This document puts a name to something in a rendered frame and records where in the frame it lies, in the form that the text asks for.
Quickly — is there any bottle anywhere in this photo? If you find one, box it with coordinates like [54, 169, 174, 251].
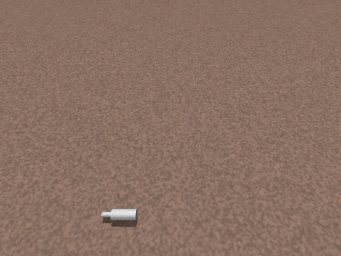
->
[101, 209, 137, 220]

